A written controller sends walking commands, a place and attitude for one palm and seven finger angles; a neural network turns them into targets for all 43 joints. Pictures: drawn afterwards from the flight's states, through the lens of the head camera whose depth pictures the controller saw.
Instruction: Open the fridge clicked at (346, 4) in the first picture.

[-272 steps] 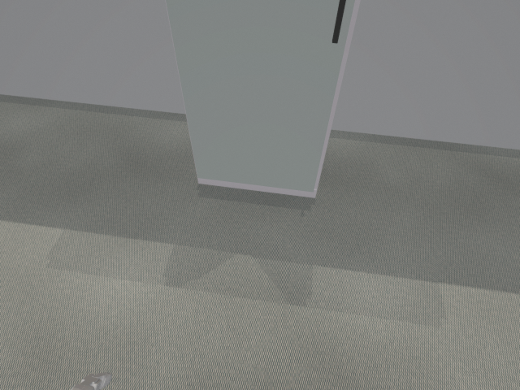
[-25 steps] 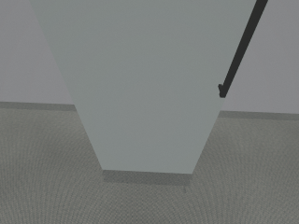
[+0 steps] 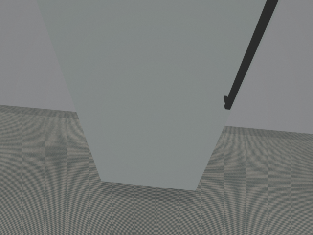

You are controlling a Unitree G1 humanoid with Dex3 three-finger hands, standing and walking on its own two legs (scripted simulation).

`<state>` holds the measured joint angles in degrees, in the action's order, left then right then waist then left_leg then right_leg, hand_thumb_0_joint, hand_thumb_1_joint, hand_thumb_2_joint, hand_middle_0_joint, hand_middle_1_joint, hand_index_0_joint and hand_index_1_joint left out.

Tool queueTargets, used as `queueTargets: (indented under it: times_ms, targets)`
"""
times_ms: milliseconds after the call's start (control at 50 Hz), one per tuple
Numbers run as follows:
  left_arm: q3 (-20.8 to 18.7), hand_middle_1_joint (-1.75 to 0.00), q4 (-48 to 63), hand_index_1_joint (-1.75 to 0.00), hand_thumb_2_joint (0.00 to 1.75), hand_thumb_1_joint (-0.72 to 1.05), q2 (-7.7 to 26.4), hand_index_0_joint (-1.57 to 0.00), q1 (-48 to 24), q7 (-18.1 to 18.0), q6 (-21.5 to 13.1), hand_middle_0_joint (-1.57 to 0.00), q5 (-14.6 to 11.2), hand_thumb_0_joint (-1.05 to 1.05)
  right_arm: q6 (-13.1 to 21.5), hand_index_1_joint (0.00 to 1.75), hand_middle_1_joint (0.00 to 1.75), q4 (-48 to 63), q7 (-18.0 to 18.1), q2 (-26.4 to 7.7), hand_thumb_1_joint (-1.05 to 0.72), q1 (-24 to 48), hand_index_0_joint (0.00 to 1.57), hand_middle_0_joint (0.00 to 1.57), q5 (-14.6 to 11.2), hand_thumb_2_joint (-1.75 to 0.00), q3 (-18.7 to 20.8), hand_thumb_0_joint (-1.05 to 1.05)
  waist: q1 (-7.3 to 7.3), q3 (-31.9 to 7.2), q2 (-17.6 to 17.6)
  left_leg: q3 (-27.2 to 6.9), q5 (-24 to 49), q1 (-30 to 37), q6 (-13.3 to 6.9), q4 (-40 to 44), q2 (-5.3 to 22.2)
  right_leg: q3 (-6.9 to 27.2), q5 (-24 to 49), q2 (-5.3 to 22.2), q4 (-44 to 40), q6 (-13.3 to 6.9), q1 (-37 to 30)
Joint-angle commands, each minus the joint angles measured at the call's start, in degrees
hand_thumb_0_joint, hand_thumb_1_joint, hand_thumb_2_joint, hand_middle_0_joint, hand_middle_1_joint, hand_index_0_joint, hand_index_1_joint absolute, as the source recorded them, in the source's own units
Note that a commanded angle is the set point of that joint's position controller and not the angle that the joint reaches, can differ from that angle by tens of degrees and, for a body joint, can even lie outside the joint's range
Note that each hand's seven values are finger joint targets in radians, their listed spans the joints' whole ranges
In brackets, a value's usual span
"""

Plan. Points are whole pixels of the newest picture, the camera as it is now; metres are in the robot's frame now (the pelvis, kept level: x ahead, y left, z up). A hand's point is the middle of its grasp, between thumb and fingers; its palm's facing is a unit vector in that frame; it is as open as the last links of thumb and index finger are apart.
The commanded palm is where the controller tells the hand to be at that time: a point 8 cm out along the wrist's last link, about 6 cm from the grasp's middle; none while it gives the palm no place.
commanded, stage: come to a stop and stand still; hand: right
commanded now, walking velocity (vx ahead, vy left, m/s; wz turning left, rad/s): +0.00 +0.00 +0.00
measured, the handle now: (250, 43) +0.52 -0.20 +0.27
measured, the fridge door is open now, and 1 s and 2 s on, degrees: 0 0 0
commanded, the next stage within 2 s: look again from close up in 0.46 s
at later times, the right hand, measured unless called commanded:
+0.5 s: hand out of the picture +0.01 -0.18 -0.17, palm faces +0.03 +0.98 -0.19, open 7.4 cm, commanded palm none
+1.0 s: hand out of the picture +0.01 -0.16 -0.17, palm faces +0.02 +0.98 -0.20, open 7.3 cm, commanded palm none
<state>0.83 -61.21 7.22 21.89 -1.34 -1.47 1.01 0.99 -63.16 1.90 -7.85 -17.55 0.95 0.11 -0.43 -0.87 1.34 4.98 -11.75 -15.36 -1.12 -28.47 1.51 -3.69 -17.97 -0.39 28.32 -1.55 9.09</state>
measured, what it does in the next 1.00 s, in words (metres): stands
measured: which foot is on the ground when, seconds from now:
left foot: down 0.00-1.00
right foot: down 0.00-1.00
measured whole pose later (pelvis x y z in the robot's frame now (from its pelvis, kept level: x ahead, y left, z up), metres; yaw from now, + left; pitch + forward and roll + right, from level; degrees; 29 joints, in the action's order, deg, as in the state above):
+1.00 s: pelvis +0.01 +0.01 +0.00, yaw +1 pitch -3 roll -1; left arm 1.0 -65.4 7.6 16.9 -1.7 -1.5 0.7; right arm 1.1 -63.9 1.9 -7.9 -16.3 0.8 -0.1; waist 0.3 3.2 0.6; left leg 4.8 -11.2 -11.9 -2.0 -25.5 0.6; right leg -3.9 -16.2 0.2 23.1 -0.4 4.5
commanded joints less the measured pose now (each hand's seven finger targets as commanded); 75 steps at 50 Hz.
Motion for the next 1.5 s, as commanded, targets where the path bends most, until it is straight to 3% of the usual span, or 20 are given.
queueTargets:
  times_ms: [0, 80, 260, 880, 1020, 1180, 1320, 1480]
  targets:
    - [-0.84, -0.3, 2.19, -0.3, 0.9, 0.9, 6.28, -0.2, 2.37, -0.41, -1.19, -0.2, -0.04, 0.0, 0.83, 0.3, 0.3, 2.14, 0.09, -4.5, -0.9, -2.93, 0.2, 0.2, -0.47, -0.9, 0.42, 0.0, 1.09, 7.9, 0.24, -5.83, 1.78, 5.67, -1.45, 3.99, 4.17, 8.54, 2.42, 6.56, -12.19, -1.02, 11.18]
    - [-0.83, -0.3, 1.56, -0.3, 0.9, 0.9, 6.4, -0.2, 1.97, -0.49, -1.3, -0.2, -0.06, 0.0, 0.84, 0.3, 0.3, 2.54, 0.17, -5.02, -0.9, -2.31, 0.2, 0.2, -0.51, -0.9, 0.52, 0.0, 0.92, 6.39, -1.48, -5.72, 4.49, 6.76, -1.33, 3.89, 4.56, 7.87, 6.43, 6.28, -11.57, -0.92, 8.61]
    - [-0.91, -0.3, -0.03, -0.3, 0.9, 0.9, 7.02, -0.2, 0.17, -0.58, -1.26, -0.2, -0.18, 0.0, 0.81, 0.3, 0.3, 2.15, 0.28, -5.75, -0.9, -1.3, 0.2, 0.2, -0.4, -0.9, 0.61, 0.0, 0.62, 5.23, -1.39, -5.79, 7.53, 7.17, -1.19, 4.05, 5.19, 6.66, 11.72, 6.33, -11.05, -0.69, 4.28]
    - [-0.72, -0.3, -2.88, -0.3, 0.9, 0.9, 5.74, -0.2, -0.7, -0.69, -0.68, -0.2, -0.28, 0.0, 1.01, 0.3, 0.3, 0.77, 0.36, -5.56, -0.9, -2.27, 0.2, 0.2, -0.42, -0.9, 0.54, 0.0, 0.73, 5.35, -1.98, -7.6, 8.21, 7.62, -1.78, 7.02, 5.77, 5.0, 8.72, 6.13, -10.77, 0.04, 2.52]
    - [-0.76, -0.3, -3.16, -0.3, 0.9, 0.9, 4.97, -0.2, -0.26, -0.61, -0.24, -0.2, -0.23, 0.0, 0.94, 0.3, 0.3, 0.97, 0.28, -5.85, -0.9, -2.1, 0.2, 0.2, -0.43, -0.9, 0.68, 0.0, 0.68, 7.27, -2.16, -8.61, 2.56, 5.91, -2.03, 9.12, 5.93, 4.43, 5.05, 5.55, -10.55, 0.39, 3.74]
    - [-0.77, -0.3, -3.27, -0.3, 0.9, 0.9, 4.72, -0.2, 0.71, -0.56, -0.31, -0.2, -0.21, 0.0, 1.05, 0.3, 0.3, 1.39, 0.29, -5.92, -0.9, -2.32, 0.2, 0.2, -0.44, -0.9, 0.84, 0.0, 0.67, 6.08, -1.73, -8.47, 2.88, 6.65, -2.14, 9.24, 5.86, 4.43, 5.94, 5.7, -10.24, 0.43, 3.59]
    - [-0.85, -0.3, -3.21, -0.3, 0.9, 0.9, 4.53, -0.2, 1.05, -0.59, -0.08, -0.2, -0.11, 0.0, 0.92, 0.3, 0.3, 1.42, 0.19, -5.71, -0.9, -2.47, 0.2, 0.2, -0.49, -0.9, 0.93, 0.0, 0.67, 6.94, -1.81, -9.19, -0.98, 5.17, -2.22, 10.36, 5.6, 4.2, 4.21, 5.48, -10.09, 0.49, 3.83]
    - [-0.93, -0.3, -3.04, -0.3, 0.9, 0.9, 4.52, -0.2, 1.13, -0.68, -0.33, -0.2, -0.22, 0.0, 1.09, 0.3, 0.3, 1.37, 0.24, -5.7, -0.9, -2.9, 0.2, 0.2, -0.43, -0.9, 1.0, 0.0, 0.83, 5.78, -1.74, -8.65, 2.78, 6.54, -2.16, 9.47, 5.69, 4.28, 6.01, 5.69, -9.77, 0.52, 3.65]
